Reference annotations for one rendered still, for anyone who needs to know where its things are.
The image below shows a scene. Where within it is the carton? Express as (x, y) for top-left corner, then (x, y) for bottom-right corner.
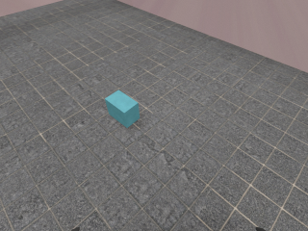
(105, 90), (140, 128)

